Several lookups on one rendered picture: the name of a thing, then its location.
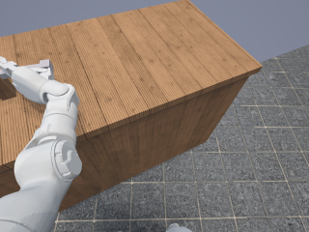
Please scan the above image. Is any counter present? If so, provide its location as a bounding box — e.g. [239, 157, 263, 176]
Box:
[0, 0, 263, 213]

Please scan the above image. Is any right robot shin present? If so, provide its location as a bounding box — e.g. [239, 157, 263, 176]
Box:
[166, 223, 179, 231]

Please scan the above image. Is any left robot forearm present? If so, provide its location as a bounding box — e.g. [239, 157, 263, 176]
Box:
[14, 80, 80, 183]

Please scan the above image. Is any robot left upper arm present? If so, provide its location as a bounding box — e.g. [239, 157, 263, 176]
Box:
[0, 139, 82, 232]

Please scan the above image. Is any left robot hand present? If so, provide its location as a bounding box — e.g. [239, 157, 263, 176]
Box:
[0, 56, 55, 104]

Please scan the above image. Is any tap lever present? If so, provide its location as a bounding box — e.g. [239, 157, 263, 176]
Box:
[0, 59, 54, 79]

